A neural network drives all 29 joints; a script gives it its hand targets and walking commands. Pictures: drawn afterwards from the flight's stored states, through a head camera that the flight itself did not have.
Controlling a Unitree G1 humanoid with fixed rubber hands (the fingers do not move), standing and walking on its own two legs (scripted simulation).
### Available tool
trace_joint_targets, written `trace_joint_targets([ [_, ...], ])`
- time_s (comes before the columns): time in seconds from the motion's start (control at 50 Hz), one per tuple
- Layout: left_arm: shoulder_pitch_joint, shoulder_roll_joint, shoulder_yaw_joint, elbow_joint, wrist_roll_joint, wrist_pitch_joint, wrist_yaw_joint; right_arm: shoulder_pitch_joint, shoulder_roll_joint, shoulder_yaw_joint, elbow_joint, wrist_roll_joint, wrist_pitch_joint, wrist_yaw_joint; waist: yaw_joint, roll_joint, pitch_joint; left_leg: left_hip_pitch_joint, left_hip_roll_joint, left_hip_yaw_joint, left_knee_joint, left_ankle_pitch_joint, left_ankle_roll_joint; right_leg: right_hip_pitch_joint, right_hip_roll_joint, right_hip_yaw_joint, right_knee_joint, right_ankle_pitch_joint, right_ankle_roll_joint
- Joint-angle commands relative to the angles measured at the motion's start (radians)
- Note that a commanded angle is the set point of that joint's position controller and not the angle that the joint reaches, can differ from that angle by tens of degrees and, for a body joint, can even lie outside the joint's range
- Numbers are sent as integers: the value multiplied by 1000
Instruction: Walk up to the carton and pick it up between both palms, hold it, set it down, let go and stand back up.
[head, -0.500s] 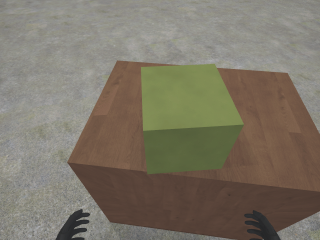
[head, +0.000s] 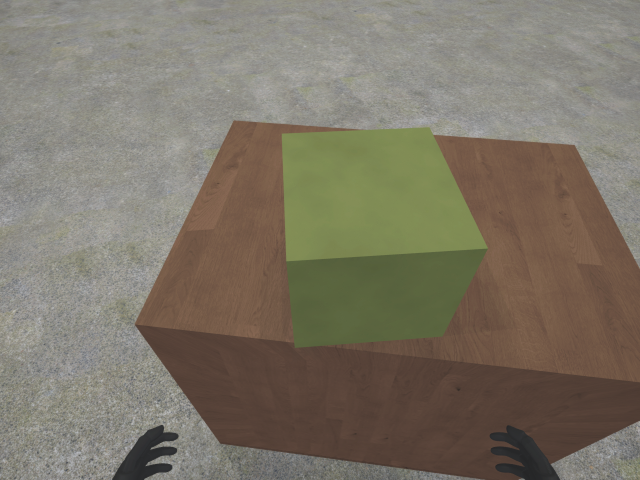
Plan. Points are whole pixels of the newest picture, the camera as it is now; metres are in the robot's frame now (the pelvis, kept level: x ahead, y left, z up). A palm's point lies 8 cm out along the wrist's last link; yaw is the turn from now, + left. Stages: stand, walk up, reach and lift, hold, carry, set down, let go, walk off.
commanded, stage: stand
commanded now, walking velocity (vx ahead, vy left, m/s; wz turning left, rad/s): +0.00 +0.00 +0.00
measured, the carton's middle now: (362, 236) +0.44 -0.04 +0.04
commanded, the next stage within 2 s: walk up in 1.66 s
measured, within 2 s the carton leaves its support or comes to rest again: neither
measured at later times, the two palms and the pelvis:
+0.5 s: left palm out of the picture +0.12 +0.26 -0.09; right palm out of the picture +0.13 -0.25 -0.08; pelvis +0.00 +0.00 +0.00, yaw +0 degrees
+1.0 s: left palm out of the picture +0.12 +0.26 -0.09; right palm out of the picture +0.12 -0.26 -0.08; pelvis +0.00 +0.00 +0.00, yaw +0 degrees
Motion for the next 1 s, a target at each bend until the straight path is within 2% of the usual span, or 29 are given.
trace_joint_targets([
  [0.0,-15,121,35,-83,-1,-18,4,-12,-116,-39,-77,2,-18,-4,-3,3,-42,2,79,-98,-123,76,31,2,-72,86,-106,82,-43],
  [0.14,-7,123,34,-80,0,-15,5,-11,-118,-40,-74,1,-15,-5,1,1,-38,7,80,-94,-116,94,31,0,-72,86,-108,99,-41],
  [0.34,-8,124,34,-73,2,-12,5,-8,-121,-38,-70,2,-14,-4,1,4,-12,-24,81,-108,-147,11,32,-3,-68,87,-115,28,-41],
  [0.4,-1,125,33,-69,0,-14,4,-8,-123,-39,-68,1,-15,-4,2,24,-34,-14,80,-103,-143,36,33,7,-70,89,-112,54,-42],
  [0.5,-5,126,32,-67,-1,-16,5,-3,-123,-36,-67,4,-16,-5,-2,-5,-36,5,79,-100,-131,73,31,2,-73,88,-113,80,-40],
  [0.56,-2,130,32,-65,-1,-15,6,-2,-124,-36,-66,2,-17,-5,0,4,-55,17,82,-100,-126,90,32,7,-72,87,-111,88,-39],
  [0.66,4,126,30,-62,-2,-12,6,-1,-121,-36,-64,3,-14,-7,1,-6,-34,4,81,-100,-131,76,32,2,-72,91,-111,88,-40],
  [0.92,3,129,30,-59,-3,-11,7,0,-122,-35,-57,3,-12,-7,3,11,-24,3,77,-94,-134,70,32,1,-71,94,-122,75,-41],
  [0.98,0,128,29,-59,-3,-10,6,6,-124,-34,-52,4,-12,-7,-2,-4,-32,6,79,-97,-138,62,30,1,-69,89,-122,69,-40],
])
